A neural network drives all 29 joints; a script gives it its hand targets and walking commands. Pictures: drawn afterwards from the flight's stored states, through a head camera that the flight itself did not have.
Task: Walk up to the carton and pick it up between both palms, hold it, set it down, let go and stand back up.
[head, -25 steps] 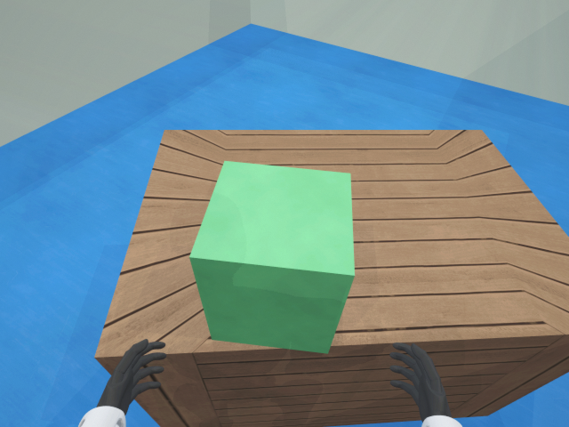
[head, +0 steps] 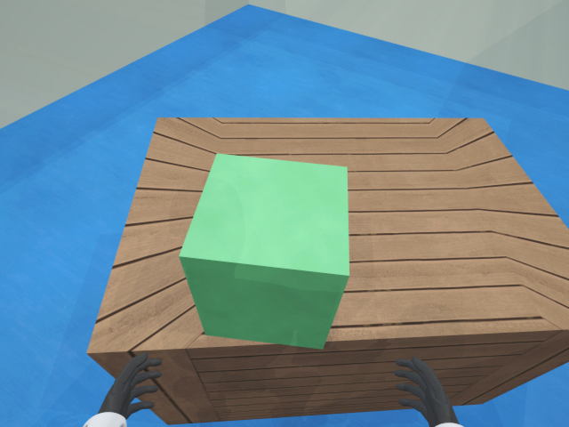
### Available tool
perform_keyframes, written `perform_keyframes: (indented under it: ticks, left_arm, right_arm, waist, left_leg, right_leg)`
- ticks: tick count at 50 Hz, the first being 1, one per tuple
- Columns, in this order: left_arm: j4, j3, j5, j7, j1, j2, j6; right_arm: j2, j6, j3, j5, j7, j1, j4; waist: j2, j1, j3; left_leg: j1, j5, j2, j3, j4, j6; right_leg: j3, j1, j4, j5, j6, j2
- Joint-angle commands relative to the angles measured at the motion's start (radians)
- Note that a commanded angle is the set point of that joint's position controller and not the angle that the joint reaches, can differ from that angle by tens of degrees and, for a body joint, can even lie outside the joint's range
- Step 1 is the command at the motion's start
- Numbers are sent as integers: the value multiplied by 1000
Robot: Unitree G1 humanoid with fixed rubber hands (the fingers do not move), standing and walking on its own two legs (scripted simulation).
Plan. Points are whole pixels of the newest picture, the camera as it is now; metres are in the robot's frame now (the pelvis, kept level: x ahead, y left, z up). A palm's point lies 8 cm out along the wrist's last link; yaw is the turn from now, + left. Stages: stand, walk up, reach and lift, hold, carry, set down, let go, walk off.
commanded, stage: set down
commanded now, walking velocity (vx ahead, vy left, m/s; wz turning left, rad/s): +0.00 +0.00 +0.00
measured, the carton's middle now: (272, 255) +0.38 +0.03 -0.01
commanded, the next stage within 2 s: let go in 0.04 s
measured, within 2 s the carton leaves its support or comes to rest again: neither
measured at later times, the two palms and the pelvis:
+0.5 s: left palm (129, 408) +0.16 +0.23 -0.08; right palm (452, 422) +0.15 -0.23 -0.07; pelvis +0.00 +0.00 +0.00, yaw -1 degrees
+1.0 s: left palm out of the picture +0.06 +0.27 -0.10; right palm out of the picture +0.06 -0.24 -0.11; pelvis -0.02 +0.01 -0.01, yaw +1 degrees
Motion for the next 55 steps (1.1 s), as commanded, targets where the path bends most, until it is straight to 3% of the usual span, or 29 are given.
perform_keyframes:
  ticks: [1,13,24,26,27,28,30,33,37,55]
  left_arm:
    - [-106,28,5,18,-74,87,4]
    - [-106,29,25,34,-69,64,32]
    - [-124,25,26,42,-86,57,48]
    - [-129,17,23,46,-86,55,46]
    - [-18,61,54,47,43,110,-44]
    - [4,66,48,39,68,130,-70]
    - [7,62,48,30,34,117,-111]
    - [24,58,47,23,34,102,-131]
    - [46,52,48,19,46,109,-131]
    - [125,21,41,27,136,153,-124]
  right_arm:
    - [-100,-16,-35,-14,14,-64,-75]
    - [-130,-27,-46,-26,34,-76,-32]
    - [-141,-10,-52,-23,40,-74,-54]
    - [-139,-9,-52,-21,42,-69,-57]
    - [-216,76,-52,-22,9,8,-17]
    - [-210,110,-49,-17,2,19,-34]
    - [-207,132,-43,-17,1,26,-44]
    - [-215,142,-39,-21,3,38,-33]
    - [-223,149,-35,-25,8,48,-29]
    - [-249,163,-13,-24,12,133,0]
  waist:
    - [29,-13,-76]
    - [10,-15,-99]
    - [21,-11,-78]
    - [30,-12,-84]
    - [126,24,-139]
    - [101,9,-128]
    - [31,-8,-175]
    - [-1,-15,-135]
    - [27,-16,-95]
    - [25,-14,-40]
  left_leg:
    - [-62,213,3,34,-44,-20]
    - [-37,239,-2,37,-28,-18]
    - [-72,174,0,42,-39,-14]
    - [-74,175,0,45,-37,-17]
    - [-166,261,79,-67,43,19]
    - [-156,176,91,-85,26,29]
    - [-112,209,106,-101,30,34]
    - [-122,157,101,-108,24,31]
    - [-147,146,98,-115,12,33]
    - [-241,-49,78,-142,-24,31]
  right_leg:
    - [13,33,-43,90,-7,-34]
    - [18,30,-33,168,0,-32]
    - [25,19,-29,101,-5,-35]
    - [24,21,-24,101,-7,-35]
    - [91,-14,45,218,-2,-117]
    - [108,-12,35,192,1,-141]
    - [115,-24,45,243,3,-148]
    - [116,-64,31,215,1,-144]
    - [113,-78,31,188,-1,-144]
    - [108,-111,29,-20,6,-137]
